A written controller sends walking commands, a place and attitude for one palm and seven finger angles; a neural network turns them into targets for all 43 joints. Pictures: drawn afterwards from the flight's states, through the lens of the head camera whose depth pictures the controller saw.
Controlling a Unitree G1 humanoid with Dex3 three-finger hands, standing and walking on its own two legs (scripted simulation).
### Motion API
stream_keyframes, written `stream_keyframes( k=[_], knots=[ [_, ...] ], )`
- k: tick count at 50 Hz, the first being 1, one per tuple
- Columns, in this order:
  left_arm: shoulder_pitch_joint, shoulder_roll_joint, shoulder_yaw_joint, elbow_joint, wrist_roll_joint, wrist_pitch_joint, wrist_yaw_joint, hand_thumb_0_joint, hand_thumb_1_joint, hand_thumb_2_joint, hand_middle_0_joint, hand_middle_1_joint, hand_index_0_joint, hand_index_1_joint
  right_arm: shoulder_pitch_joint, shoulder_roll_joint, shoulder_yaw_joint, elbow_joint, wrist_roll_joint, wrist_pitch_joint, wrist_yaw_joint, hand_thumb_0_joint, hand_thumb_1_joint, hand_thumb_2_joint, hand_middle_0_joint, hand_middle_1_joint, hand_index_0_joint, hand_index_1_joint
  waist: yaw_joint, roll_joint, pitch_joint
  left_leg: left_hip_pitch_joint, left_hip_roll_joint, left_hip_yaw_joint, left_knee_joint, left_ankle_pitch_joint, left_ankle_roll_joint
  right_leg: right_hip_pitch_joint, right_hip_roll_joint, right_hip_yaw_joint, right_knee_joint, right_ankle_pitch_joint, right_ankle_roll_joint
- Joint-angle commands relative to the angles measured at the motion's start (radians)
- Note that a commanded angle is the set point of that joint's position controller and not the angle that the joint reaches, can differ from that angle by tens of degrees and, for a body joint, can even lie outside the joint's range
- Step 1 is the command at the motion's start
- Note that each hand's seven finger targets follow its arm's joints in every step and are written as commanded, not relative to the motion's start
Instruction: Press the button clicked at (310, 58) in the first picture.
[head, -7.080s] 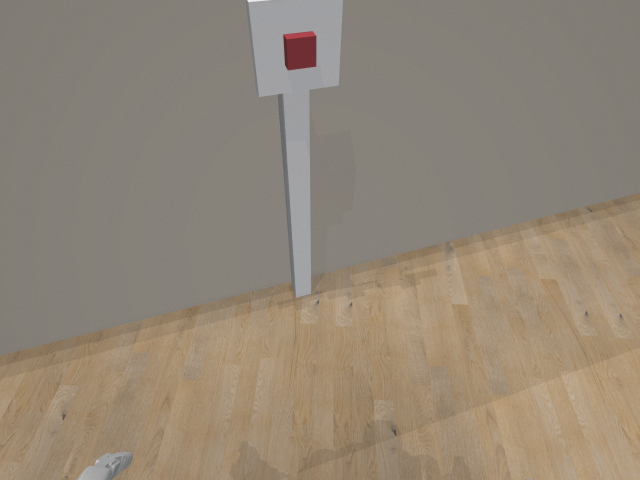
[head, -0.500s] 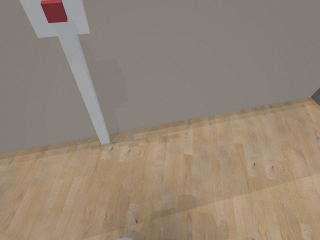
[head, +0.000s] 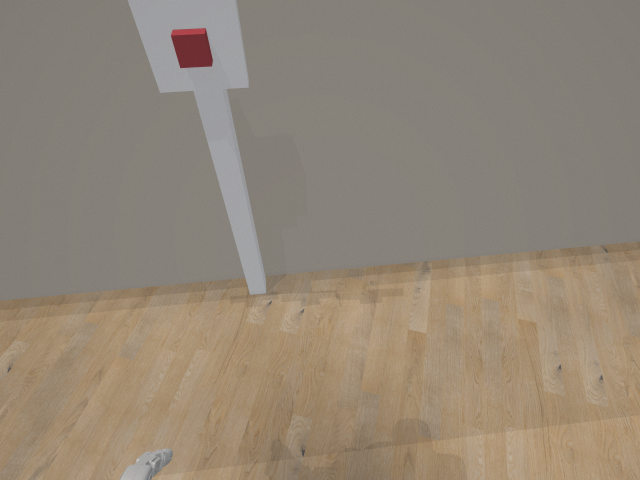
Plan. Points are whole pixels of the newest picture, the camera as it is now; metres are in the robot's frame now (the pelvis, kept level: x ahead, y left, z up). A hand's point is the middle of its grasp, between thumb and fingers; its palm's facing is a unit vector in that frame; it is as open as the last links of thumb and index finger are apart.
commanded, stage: turn to face it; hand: left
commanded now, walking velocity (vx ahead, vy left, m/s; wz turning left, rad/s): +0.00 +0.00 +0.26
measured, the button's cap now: (193, 47) +0.79 +0.25 +0.15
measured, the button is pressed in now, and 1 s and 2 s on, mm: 0 0 0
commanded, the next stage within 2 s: take the last steps up to it in 0.10 s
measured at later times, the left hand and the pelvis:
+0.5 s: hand out of the picture -0.08 +0.15 -0.16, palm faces +0.25 -0.94 -0.22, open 7.4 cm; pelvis +0.00 -0.01 +0.01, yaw +10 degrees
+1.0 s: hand out of the picture +0.14 +0.24 -0.17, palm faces +0.13 -0.98 -0.16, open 7.4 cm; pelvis +0.11 +0.05 +0.00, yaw +7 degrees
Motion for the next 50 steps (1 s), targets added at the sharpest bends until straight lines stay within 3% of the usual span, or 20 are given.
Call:
stream_keyframes(
  k=[1,2,3,4,5,6,7,9,16,22,26,28,29,30,31,32,35,39,45,50],
  knots=[
    [0.116,0.091,0.023,-0.042,-0.01,-0.039,0.016,0.0,0.9,0.9,-0.2,-0.3,-0.2,-0.3,-0.009,-0.188,-0.046,-0.059,0.011,-0.022,-0.009,0.0,-0.9,-0.9,0.2,0.3,0.2,0.3,0.061,0.082,-0.134,-0.017,0.228,-0.255,-0.033,0.306,0.087,0.215,0.012,-0.003,-0.314,0.198,-0.019],
    [0.145,0.121,0.028,-0.036,-0.005,-0.052,0.021,0.0,0.9,0.9,-0.2,-0.3,-0.2,-0.3,0.007,-0.148,-0.041,-0.057,0.019,-0.025,-0.005,0.0,-0.9,-0.9,0.2,0.3,0.2,0.3,0.069,-0.003,-0.158,-0.109,0.178,-0.216,0.041,0.17,0.037,0.349,-0.067,0.072,-0.44,0.263,-0.035],
    [0.153,0.209,0.045,-0.033,0.01,-0.062,0.029,0.0,0.9,0.9,-0.2,-0.3,-0.2,-0.3,0.026,-0.082,-0.03,-0.068,0.027,-0.027,-0.001,0.0,-0.9,-0.9,0.2,0.3,0.2,0.3,0.068,-0.279,-0.156,-0.29,0.034,-0.032,0.23,-0.163,-0.047,0.447,-0.314,0.318,-0.493,0.339,-0.123],
    [0.146,0.239,0.044,-0.048,0.01,-0.056,0.025,0.0,0.9,0.9,-0.2,-0.3,-0.2,-0.3,0.005,-0.118,-0.044,-0.082,0.016,-0.017,-0.006,0.0,-0.9,-0.9,0.2,0.3,0.2,0.3,0.077,-0.275,-0.124,-0.285,0.012,0.012,0.422,-0.385,-0.067,0.296,-0.451,0.385,-0.5,0.437,-0.224],
    [0.107,0.198,0.041,-0.054,0.006,-0.054,0.028,0.0,0.9,0.9,-0.2,-0.3,-0.2,-0.3,-0.004,-0.132,-0.052,-0.067,0.009,-0.004,-0.004,0.0,-0.9,-0.9,0.2,0.3,0.2,0.3,0.062,-0.199,-0.086,-0.269,0.045,-0.016,0.553,-0.352,-0.066,0.209,-0.408,0.314,-0.505,0.397,-0.254],
    [0.059,0.168,0.04,-0.06,0.004,-0.053,0.032,0.0,0.9,0.9,-0.2,-0.3,-0.2,-0.3,0.01,-0.129,-0.054,-0.046,0.007,0.008,0.0,0.0,-0.9,-0.9,0.2,0.3,0.2,0.3,0.036,-0.226,-0.059,-0.273,0.057,-0.016,0.621,-0.312,-0.068,0.165,-0.358,0.272,-0.517,0.348,-0.237],
    [0.029,0.145,0.028,-0.062,0.002,-0.054,0.026,0.0,0.9,0.9,-0.2,-0.3,-0.2,-0.3,0.022,-0.125,-0.055,-0.019,0.006,0.014,0.005,0.0,-0.9,-0.9,0.2,0.3,0.2,0.3,0.02,-0.17,-0.018,-0.268,0.067,0.004,0.681,-0.246,-0.076,0.138,-0.298,0.204,-0.509,0.323,-0.212],
    [0.04,0.114,0.018,-0.052,0.001,-0.063,0.02,0.0,0.9,0.9,-0.2,-0.3,-0.2,-0.3,0.047,-0.105,-0.049,0.003,0.007,0.015,0.011,0.0,-0.9,-0.9,0.2,0.3,0.2,0.3,0.013,-0.146,-0.001,-0.279,0.078,0.033,0.712,-0.168,-0.09,0.155,-0.244,0.102,-0.488,0.395,-0.183],
    [0.233,0.091,0.013,0.047,0.01,-0.091,0.012,0.0,0.9,0.9,-0.2,-0.3,-0.2,-0.3,-0.024,-0.097,-0.041,0.01,-0.007,-0.001,0.025,0.0,-0.9,-0.9,0.2,0.3,0.2,0.3,0.081,-0.189,0.018,-0.329,0.143,0.082,0.6,-0.093,-0.101,0.25,-0.257,0.149,-0.61,-0.007,-0.171],
    [0.337,0.098,0.012,0.133,0.024,-0.102,0.003,0.0,0.9,0.9,-0.2,-0.3,-0.2,-0.3,-0.107,-0.054,-0.019,0.004,0.001,-0.032,0.028,0.0,-0.9,-0.9,0.2,0.3,0.2,0.3,0.116,-0.18,0.027,-0.251,0.159,0.16,0.306,-0.181,-0.079,0.287,-0.276,0.149,-0.614,0.04,-0.217],
    [0.329,0.104,0.013,0.173,0.021,-0.097,-0.003,0.0,0.9,0.9,-0.2,-0.3,-0.2,-0.3,-0.066,-0.033,-0.006,0.025,0.009,-0.052,0.024,0.0,-0.9,-0.9,0.2,0.3,0.2,0.3,0.088,-0.197,0.014,-0.081,0.134,0.214,0.123,-0.185,-0.056,0.217,-0.247,0.101,-0.572,0.051,-0.211],
    [0.298,0.088,0.01,0.185,0.008,-0.089,-0.004,0.0,0.9,0.9,-0.2,-0.3,-0.2,-0.3,0.034,-0.037,-0.002,0.069,0.01,-0.068,0.013,0.0,-0.9,-0.9,0.2,0.3,0.2,0.3,0.032,-0.125,-0.004,0.165,0.112,0.253,-0.047,-0.062,-0.055,0.068,-0.19,0.029,-0.486,0.003,-0.166],
    [0.29,0.049,0.001,0.185,0.003,-0.087,-0.007,0.0,0.9,0.9,-0.2,-0.3,-0.2,-0.3,0.115,-0.081,-0.01,0.1,0.013,-0.08,0.002,0.0,-0.9,-0.9,0.2,0.3,0.2,0.3,-0.006,0.003,-0.039,0.334,0.172,0.177,-0.107,-0.091,-0.044,-0.05,-0.144,-0.015,-0.357,-0.005,-0.128],
    [0.284,-0.009,-0.012,0.168,-0.001,-0.084,-0.013,0.0,0.9,0.9,-0.2,-0.3,-0.2,-0.3,0.203,-0.169,-0.033,0.128,0.006,-0.084,-0.008,0.0,-0.9,-0.9,0.2,0.3,0.2,0.3,-0.044,0.245,-0.048,0.426,0.39,-0.116,-0.203,-0.271,0.02,-0.23,-0.045,-0.111,-0.124,-0.071,-0.079],
    [0.234,-0.006,-0.016,0.134,0.008,-0.081,-0.013,0.0,0.9,0.9,-0.2,-0.3,-0.2,-0.3,0.269,-0.232,-0.048,0.129,0.007,-0.074,-0.012,0.0,-0.9,-0.9,0.2,0.3,0.2,0.3,-0.067,0.287,-0.02,0.385,0.517,-0.278,-0.315,-0.407,0.087,-0.306,-0.016,-0.118,0.072,-0.154,-0.07],
    [0.194,0.013,-0.006,0.12,0.016,-0.075,-0.012,0.0,0.9,0.9,-0.2,-0.3,-0.2,-0.3,0.23,-0.228,-0.046,0.119,0.003,-0.068,-0.015,0.0,-0.9,-0.9,0.2,0.3,0.2,0.3,-0.06,0.217,0.046,0.278,0.541,-0.284,-0.354,-0.499,0.112,-0.318,-0.052,-0.063,0.18,-0.135,-0.082],
    [0.213,0.0,0.003,0.175,0.022,-0.063,-0.027,0.0,0.9,0.9,-0.2,-0.3,-0.2,-0.3,0.117,-0.099,-0.007,0.102,0.008,-0.084,-0.025,0.0,-0.9,-0.9,0.2,0.3,0.2,0.3,0.009,0.107,0.176,0.093,0.429,-0.102,-0.379,-0.306,0.064,-0.287,-0.095,-0.016,0.308,0.078,-0.071],
    [0.273,-0.029,0.007,0.2,0.021,-0.053,-0.031,0.0,0.9,0.9,-0.2,-0.3,-0.2,-0.3,0.144,-0.063,0.0,0.108,0.016,-0.113,-0.032,0.0,-0.9,-0.9,0.2,0.3,0.2,0.3,0.047,0.067,0.098,0.161,0.361,0.07,-0.335,0.052,0.039,-0.283,-0.084,-0.021,0.344,0.224,-0.04],
    [0.12,-0.015,0.013,0.141,0.015,-0.044,-0.035,0.0,0.9,0.9,-0.2,-0.3,-0.2,-0.3,0.241,-0.047,0.01,0.153,0.013,-0.121,-0.042,0.0,-0.9,-0.9,0.2,0.3,0.2,0.3,0.03,0.095,0.126,0.244,0.374,0.105,-0.288,0.356,0.07,-0.389,-0.086,-0.032,0.295,0.267,-0.037],
    [-0.057,-0.022,0.001,0.078,0.007,-0.054,-0.044,0.0,0.9,0.9,-0.2,-0.3,-0.2,-0.3,0.31,-0.06,0.004,0.191,-0.001,-0.12,-0.046,0.0,-0.9,-0.9,0.2,0.3,0.2,0.3,-0.012,0.097,0.143,0.322,0.397,0.12,-0.248,0.462,0.098,-0.376,-0.083,-0.071,0.067,0.242,-0.063]
  ],
)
